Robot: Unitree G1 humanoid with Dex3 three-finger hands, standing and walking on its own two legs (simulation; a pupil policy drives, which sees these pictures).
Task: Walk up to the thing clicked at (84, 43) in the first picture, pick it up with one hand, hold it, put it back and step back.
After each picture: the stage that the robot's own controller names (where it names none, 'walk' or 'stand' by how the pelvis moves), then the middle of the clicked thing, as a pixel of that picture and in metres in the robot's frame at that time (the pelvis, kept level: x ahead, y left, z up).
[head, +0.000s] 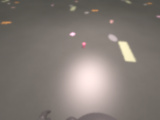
stand; (83, 45) +1.74 +0.19 -0.72
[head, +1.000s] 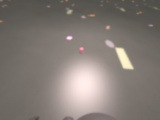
walk; (81, 50) +1.61 +0.17 -0.71
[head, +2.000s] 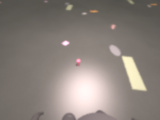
walk; (78, 62) +1.06 +0.21 -0.71
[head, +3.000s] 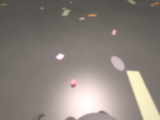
walk; (73, 83) +0.63 +0.23 -0.71
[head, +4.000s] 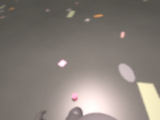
stand; (75, 97) +0.41 +0.24 -0.71
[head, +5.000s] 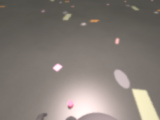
stand; (70, 104) +0.34 +0.21 -0.72
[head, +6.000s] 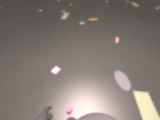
stand; (69, 109) +0.26 +0.23 -0.72
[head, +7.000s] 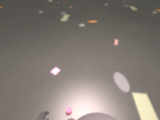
stand; (69, 110) +0.27 +0.22 -0.73
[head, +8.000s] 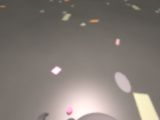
stand; (69, 110) +0.27 +0.21 -0.73
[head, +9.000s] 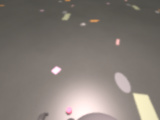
stand; (69, 110) +0.26 +0.21 -0.73
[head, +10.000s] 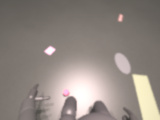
go down; (66, 92) +0.30 +0.22 -0.61
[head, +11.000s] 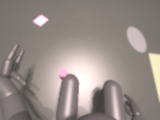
go down; (64, 74) +0.35 +0.24 -0.31
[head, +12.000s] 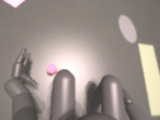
close in; (52, 69) +0.33 +0.26 -0.25
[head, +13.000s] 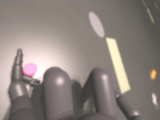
close; (30, 70) +0.33 +0.27 -0.21
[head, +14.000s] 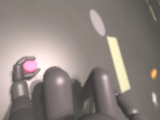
close; (30, 68) +0.34 +0.28 -0.21
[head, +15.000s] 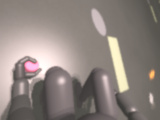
lift; (31, 67) +0.33 +0.27 -0.22
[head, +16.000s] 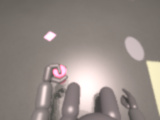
lift; (60, 75) +0.31 +0.20 -0.01
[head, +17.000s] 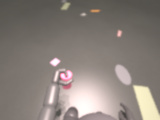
hold; (66, 80) +0.31 +0.17 +0.00
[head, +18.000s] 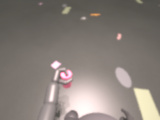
hold; (66, 79) +0.31 +0.17 +0.00
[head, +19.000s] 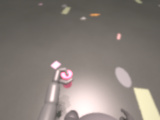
hold; (67, 79) +0.32 +0.17 +0.00
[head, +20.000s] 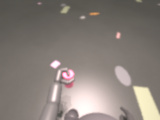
crouch; (68, 79) +0.32 +0.16 +0.00
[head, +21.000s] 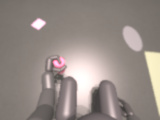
crouch; (60, 65) +0.39 +0.21 -0.09
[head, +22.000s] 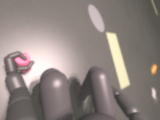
lower; (24, 63) +0.37 +0.29 -0.22
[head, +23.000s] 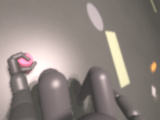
lower; (26, 63) +0.37 +0.28 -0.21
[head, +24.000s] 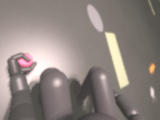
lower; (26, 64) +0.37 +0.28 -0.21
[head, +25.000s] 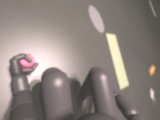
lower; (28, 64) +0.36 +0.28 -0.21
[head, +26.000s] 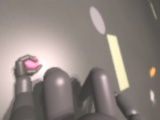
loosen; (32, 65) +0.35 +0.27 -0.22
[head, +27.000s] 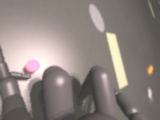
withdraw; (31, 67) +0.34 +0.25 -0.21
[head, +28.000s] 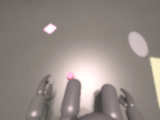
walk; (71, 76) +0.37 +0.20 -0.42
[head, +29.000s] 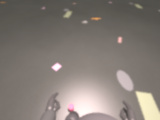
stand; (71, 107) +0.29 +0.18 -0.66
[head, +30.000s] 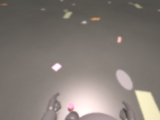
stand; (71, 106) +0.31 +0.19 -0.67
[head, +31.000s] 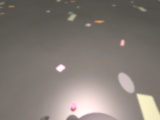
stand; (73, 106) +0.32 +0.18 -0.72
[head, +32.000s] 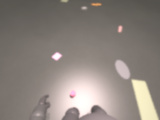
walk; (73, 94) +0.36 +0.15 -0.70
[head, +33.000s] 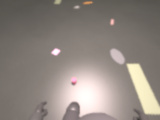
walk; (74, 81) +0.55 +0.22 -0.69
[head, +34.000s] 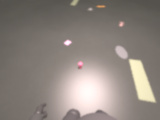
stand; (80, 65) +0.91 +0.19 -0.69
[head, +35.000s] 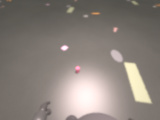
stand; (77, 69) +0.90 +0.21 -0.71
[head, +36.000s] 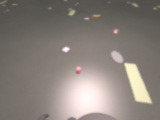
stand; (78, 70) +0.94 +0.21 -0.72
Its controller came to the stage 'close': yes
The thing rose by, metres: 0.72
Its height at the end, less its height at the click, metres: +0.00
